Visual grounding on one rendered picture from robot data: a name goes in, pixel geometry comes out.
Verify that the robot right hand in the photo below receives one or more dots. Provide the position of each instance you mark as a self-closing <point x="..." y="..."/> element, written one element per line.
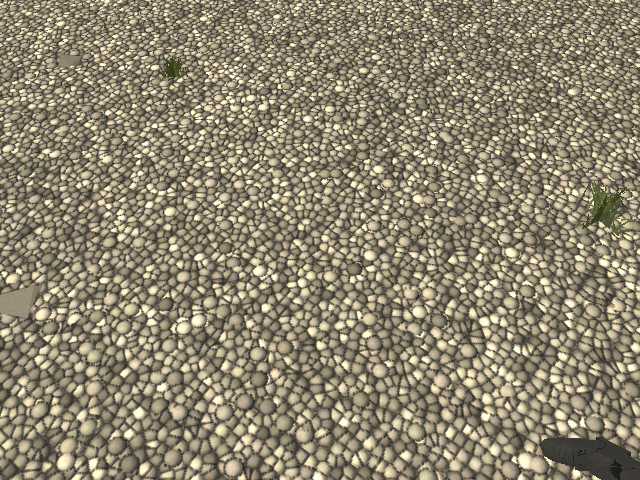
<point x="604" y="459"/>

